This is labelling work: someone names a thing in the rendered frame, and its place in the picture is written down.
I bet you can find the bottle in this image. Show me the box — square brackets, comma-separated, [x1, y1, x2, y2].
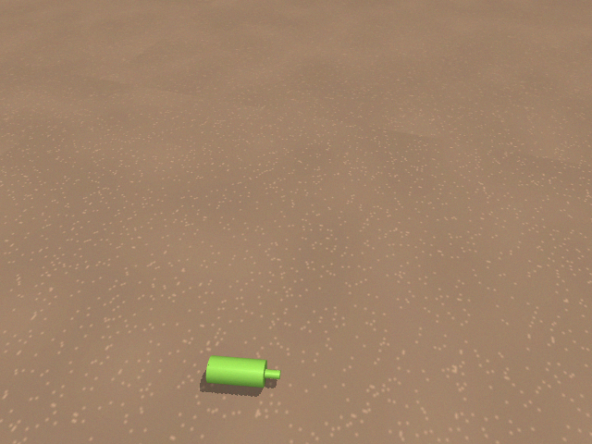
[206, 355, 280, 388]

